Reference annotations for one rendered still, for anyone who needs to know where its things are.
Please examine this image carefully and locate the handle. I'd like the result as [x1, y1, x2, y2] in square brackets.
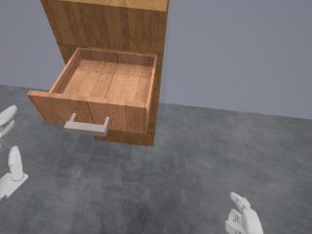
[64, 113, 110, 137]

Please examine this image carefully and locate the robot right hand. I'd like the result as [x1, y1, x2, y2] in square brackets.
[225, 192, 264, 234]

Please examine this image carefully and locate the robot left hand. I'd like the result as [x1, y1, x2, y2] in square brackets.
[0, 105, 28, 201]

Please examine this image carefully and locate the cabinet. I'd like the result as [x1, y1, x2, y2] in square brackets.
[40, 0, 170, 147]

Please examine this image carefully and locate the drawer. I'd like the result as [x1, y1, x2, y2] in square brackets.
[27, 47, 157, 134]

